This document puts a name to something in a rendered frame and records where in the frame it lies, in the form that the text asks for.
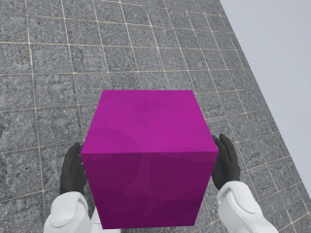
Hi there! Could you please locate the robot right hand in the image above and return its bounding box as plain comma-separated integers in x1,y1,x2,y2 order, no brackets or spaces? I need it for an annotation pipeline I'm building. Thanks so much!
211,133,241,191

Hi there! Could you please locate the robot left hand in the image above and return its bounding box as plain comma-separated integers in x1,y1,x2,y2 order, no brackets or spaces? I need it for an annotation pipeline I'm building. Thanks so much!
59,142,87,196

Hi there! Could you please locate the carton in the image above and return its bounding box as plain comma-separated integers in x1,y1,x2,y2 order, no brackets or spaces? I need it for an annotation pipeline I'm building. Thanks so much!
81,89,219,230

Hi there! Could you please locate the robot right forearm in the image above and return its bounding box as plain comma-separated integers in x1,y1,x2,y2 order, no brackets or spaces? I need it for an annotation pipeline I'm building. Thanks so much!
216,181,279,233

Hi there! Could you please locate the robot left forearm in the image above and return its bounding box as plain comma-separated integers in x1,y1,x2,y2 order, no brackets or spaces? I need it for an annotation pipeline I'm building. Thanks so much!
43,191,92,233

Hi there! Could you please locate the left robot thigh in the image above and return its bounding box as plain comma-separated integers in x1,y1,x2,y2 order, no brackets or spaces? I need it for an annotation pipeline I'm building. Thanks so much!
90,207,121,233

